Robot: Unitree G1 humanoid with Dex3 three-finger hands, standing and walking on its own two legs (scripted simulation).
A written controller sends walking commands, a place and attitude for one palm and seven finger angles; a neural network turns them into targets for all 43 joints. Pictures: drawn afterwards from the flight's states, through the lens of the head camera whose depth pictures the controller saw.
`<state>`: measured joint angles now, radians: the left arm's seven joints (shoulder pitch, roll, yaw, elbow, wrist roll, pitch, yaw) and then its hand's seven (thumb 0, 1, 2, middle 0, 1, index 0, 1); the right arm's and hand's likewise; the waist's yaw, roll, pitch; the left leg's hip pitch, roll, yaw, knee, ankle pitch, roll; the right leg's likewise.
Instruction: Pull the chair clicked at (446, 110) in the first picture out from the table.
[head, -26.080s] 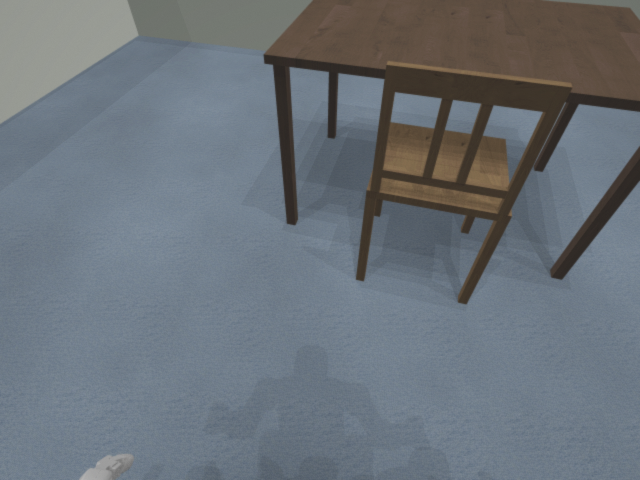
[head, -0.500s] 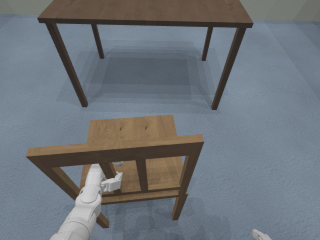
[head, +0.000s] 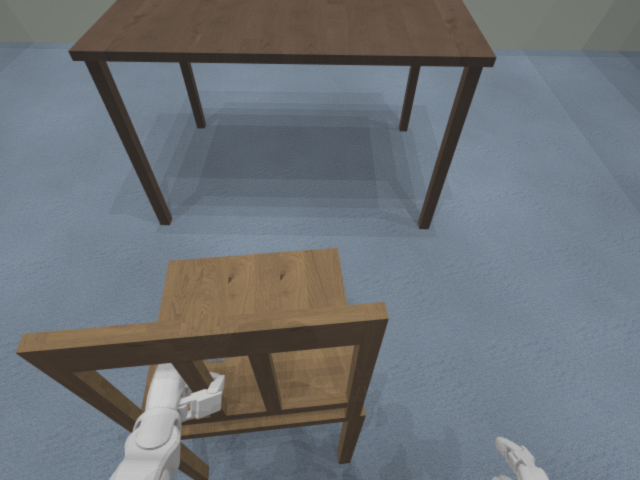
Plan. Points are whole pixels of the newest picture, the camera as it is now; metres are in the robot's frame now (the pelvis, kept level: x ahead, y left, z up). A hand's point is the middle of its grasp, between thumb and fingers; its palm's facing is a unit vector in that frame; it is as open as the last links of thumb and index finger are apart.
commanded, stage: stop walking, hand still on the chair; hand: left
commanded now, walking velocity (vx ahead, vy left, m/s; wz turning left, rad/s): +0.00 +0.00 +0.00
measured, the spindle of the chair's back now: (204, 386) +0.26 +0.19 -0.10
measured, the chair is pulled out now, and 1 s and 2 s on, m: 0.70 0.70 0.70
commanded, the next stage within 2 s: open the thumb and straighten the fingers in 0.04 s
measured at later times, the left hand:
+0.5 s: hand (200, 383) +0.26 +0.19 -0.09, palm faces +0.12 -0.98 -0.18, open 11.3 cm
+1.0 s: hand (198, 390) +0.25 +0.19 -0.09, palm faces +0.10 -0.98 -0.16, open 17.3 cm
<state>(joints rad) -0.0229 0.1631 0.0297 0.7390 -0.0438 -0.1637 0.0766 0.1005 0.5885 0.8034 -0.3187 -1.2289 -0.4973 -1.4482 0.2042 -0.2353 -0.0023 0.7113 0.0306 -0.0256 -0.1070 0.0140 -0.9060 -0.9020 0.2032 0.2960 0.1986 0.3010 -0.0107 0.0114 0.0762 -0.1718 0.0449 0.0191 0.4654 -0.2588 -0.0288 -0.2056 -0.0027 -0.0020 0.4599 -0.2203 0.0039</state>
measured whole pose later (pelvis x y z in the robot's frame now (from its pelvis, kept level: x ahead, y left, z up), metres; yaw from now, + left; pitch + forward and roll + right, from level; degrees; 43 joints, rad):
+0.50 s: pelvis +0.00 +0.01 -0.03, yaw +2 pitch +8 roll +0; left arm 0.03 0.18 0.05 0.51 -0.08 -0.04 0.06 0.02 -0.19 0.37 -0.42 -1.29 -0.45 -1.31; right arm 0.23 -0.24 0.00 0.63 0.05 -0.07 -0.05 0.02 -0.91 -0.90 0.20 0.30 0.20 0.30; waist -0.04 0.04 -0.04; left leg -0.50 0.01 0.00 0.73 -0.36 -0.01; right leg -0.53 -0.04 -0.01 0.72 -0.33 0.02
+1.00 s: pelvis +0.01 +0.01 -0.04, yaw +3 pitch +11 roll -1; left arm 0.18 0.20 0.03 0.23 -0.09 0.12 0.02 -0.01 -0.53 0.20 -0.02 -0.06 -0.02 -0.06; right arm 0.24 -0.27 0.01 0.54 0.04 -0.10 -0.08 0.02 -0.91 -0.90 0.20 0.30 0.20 0.30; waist -0.04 0.05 -0.10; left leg -0.60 0.01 -0.04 0.87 -0.45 -0.01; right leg -0.60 -0.04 -0.05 0.84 -0.42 0.02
